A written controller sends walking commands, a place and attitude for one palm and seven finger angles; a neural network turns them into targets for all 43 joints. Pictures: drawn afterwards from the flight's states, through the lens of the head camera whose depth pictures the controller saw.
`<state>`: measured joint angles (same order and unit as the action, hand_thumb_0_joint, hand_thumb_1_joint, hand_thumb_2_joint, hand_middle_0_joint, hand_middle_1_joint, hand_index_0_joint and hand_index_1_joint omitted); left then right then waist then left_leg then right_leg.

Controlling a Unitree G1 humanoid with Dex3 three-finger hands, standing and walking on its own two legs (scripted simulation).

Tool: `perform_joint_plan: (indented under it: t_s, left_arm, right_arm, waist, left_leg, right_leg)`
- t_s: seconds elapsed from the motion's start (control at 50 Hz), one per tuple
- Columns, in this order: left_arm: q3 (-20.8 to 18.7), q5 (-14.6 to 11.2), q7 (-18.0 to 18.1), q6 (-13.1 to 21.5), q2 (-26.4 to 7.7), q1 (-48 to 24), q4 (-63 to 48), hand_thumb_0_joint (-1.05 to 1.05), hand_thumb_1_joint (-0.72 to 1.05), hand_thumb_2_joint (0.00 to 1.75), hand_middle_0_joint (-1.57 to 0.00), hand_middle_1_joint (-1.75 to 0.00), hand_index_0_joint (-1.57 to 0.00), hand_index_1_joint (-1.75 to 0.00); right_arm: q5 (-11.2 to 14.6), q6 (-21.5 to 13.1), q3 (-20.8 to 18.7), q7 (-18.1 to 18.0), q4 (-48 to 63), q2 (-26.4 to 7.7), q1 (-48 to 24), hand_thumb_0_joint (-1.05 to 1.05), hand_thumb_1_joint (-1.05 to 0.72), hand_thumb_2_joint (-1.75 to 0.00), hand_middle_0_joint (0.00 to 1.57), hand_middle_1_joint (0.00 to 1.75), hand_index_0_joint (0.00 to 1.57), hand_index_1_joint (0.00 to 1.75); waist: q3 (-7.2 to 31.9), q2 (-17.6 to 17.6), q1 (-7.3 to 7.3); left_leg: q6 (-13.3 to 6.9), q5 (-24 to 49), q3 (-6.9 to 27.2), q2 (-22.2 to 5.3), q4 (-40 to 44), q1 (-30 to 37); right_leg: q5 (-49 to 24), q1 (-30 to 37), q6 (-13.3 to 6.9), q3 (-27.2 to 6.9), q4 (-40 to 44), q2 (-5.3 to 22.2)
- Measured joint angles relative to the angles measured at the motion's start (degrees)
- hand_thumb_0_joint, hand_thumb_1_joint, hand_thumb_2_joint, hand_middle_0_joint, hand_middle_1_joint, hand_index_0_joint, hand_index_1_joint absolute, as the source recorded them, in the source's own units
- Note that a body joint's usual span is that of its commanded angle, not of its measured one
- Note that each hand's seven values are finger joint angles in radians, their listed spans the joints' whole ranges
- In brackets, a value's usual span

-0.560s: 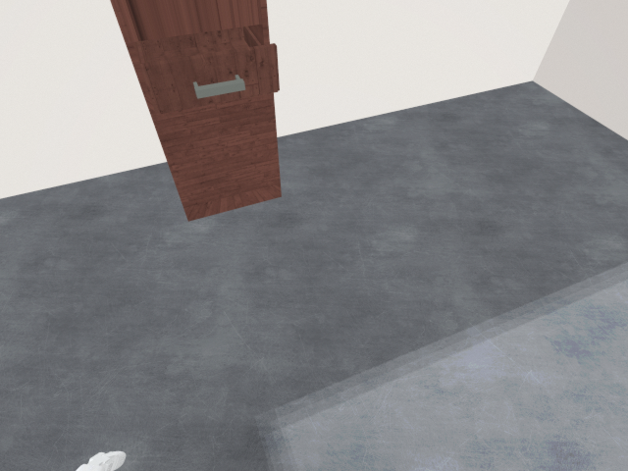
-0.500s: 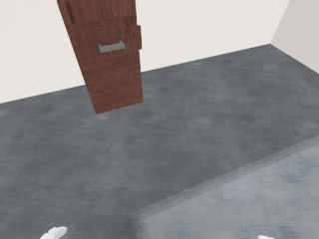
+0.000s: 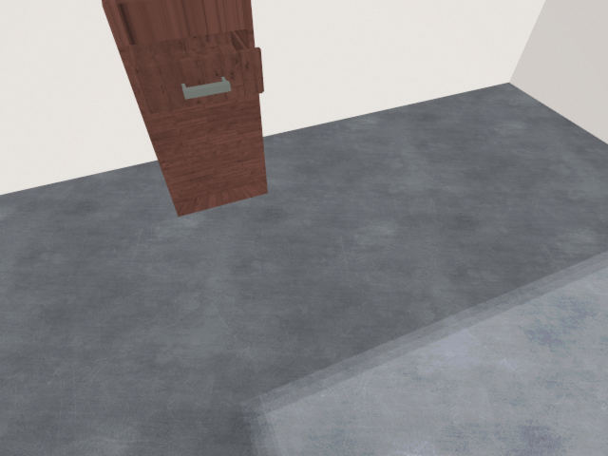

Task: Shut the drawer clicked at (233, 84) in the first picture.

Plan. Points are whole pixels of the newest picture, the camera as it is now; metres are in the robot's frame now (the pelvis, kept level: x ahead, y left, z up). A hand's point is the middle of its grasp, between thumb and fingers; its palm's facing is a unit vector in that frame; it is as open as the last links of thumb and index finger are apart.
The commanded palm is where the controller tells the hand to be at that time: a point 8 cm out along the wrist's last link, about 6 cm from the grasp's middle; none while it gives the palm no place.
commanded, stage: stand and wait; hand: left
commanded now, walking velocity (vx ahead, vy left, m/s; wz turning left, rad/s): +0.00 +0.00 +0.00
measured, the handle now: (205, 86) +1.11 +0.37 -0.08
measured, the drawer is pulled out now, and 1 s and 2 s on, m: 0.16 0.16 0.16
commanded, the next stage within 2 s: look at it before walking up in 0.26 s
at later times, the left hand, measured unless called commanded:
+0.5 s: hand out of the picture +0.07 +0.24 -0.15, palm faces -0.04 -0.94 -0.33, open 7.3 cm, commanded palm none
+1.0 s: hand out of the picture +0.05 +0.24 -0.16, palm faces -0.04 -0.95 -0.32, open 7.3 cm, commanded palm none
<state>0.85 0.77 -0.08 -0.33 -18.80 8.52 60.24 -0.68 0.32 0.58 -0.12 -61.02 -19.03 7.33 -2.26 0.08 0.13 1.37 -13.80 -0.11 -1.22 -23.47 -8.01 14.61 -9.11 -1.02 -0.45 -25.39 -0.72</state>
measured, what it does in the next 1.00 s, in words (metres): stands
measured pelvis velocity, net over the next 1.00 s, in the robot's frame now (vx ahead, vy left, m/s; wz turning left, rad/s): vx -0.01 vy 0.01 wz -0.01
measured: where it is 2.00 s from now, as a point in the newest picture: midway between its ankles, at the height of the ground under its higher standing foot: (314, 447)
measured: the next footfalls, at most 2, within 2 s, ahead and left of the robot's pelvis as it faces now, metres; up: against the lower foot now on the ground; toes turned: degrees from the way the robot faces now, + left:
right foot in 1.40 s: +0.11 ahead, -0.11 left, +0.00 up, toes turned -13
left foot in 1.84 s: +0.41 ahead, +0.07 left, +0.00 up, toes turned -5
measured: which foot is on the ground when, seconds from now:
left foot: down 0.00-1.00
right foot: down 0.00-1.00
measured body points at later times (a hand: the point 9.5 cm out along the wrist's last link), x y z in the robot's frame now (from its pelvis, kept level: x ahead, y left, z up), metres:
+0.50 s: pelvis -0.01 +0.00 +0.00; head -0.01 -0.01 +0.45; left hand +0.07 +0.29 -0.13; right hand +0.05 -0.29 -0.14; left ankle -0.01 +0.14 -0.74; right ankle -0.01 -0.11 -0.74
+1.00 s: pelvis -0.01 +0.01 +0.00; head -0.01 +0.01 +0.45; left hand +0.06 +0.29 -0.13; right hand +0.06 -0.28 -0.13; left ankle -0.01 +0.14 -0.74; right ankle -0.01 -0.11 -0.74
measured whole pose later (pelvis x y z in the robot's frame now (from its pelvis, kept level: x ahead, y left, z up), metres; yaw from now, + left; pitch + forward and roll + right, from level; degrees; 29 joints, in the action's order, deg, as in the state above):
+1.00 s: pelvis -0.01 +0.01 +0.00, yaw +0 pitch -2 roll +0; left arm 0.9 0.9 -0.1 0.2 -18.7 8.7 62.4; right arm -0.5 -0.2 0.7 0.2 -63.4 -18.1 7.6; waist -1.9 0.4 0.2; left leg 1.1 -11.5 -0.5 -1.2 -21.1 -7.5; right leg 11.7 -8.4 -0.6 -0.9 -22.2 -0.7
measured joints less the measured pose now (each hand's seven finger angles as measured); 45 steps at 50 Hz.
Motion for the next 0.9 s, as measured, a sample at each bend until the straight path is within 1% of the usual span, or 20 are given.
perform_joint_plan:
  t_s: [0.4,0.9]
  left_arm:
    - [-0.01,0.04,-0.06,0.36,0.23,-0.81,1.54,0.0,0.91,0.9,-0.2,-0.3,-0.21,-0.3]
    - [0.01,0.1,0.02,0.55,0.18,0.11,1.99,0.0,0.91,0.9,-0.2,-0.3,-0.21,-0.3]
  right_arm:
    - [0.08,-0.28,0.24,0.25,-2.2,0.52,0.87,0.01,-0.9,-0.9,0.2,0.3,0.2,0.3]
    - [0.2,-0.41,0.14,0.27,-2.48,0.89,0.52,0.01,-0.9,-0.9,0.2,0.3,0.2,0.3]
  waist:
    - [0.45,-0.33,-0.25]
    - [0.3,0.33,-0.04]
  left_leg:
    - [0.32,1.98,-0.06,-0.4,1.78,0.13]
    - [-0.17,2.24,-0.24,-0.07,2.23,0.3]
  right_leg:
    - [-2.05,0.07,-0.26,-0.05,1.8,-0.39]
    - [-2.72,0.56,0.28,-0.25,2.98,-0.06]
